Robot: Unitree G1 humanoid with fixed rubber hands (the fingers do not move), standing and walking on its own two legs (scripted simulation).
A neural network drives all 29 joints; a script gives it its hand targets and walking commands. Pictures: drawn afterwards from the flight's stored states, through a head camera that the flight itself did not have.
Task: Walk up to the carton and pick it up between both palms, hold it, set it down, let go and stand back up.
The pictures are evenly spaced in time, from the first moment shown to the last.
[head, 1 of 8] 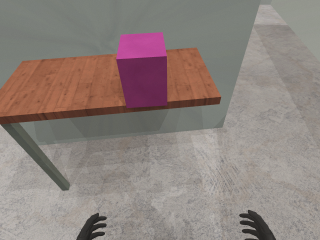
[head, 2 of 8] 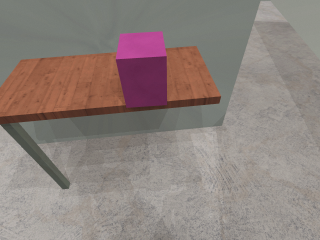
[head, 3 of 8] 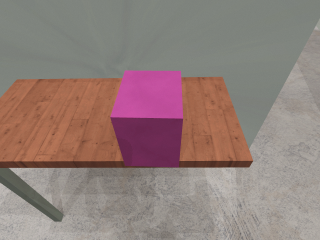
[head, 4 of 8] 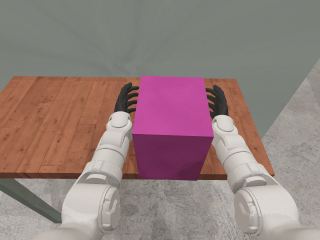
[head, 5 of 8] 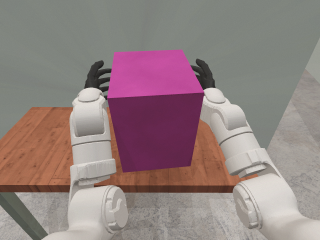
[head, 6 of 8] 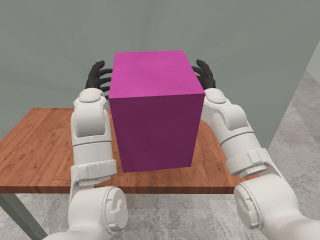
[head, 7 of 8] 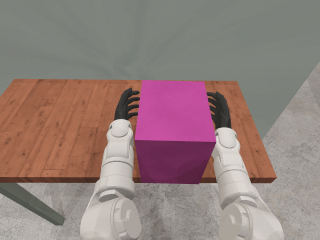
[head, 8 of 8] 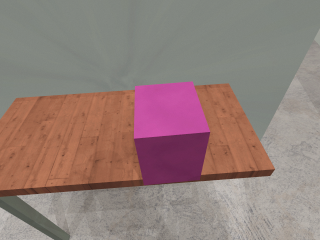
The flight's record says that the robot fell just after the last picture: no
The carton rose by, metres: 0.18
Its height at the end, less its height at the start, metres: +0.00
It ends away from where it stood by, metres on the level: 0.01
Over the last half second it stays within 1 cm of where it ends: yes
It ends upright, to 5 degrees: yes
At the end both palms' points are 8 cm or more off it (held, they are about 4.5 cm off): yes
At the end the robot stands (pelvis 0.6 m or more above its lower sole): yes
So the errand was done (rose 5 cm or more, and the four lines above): yes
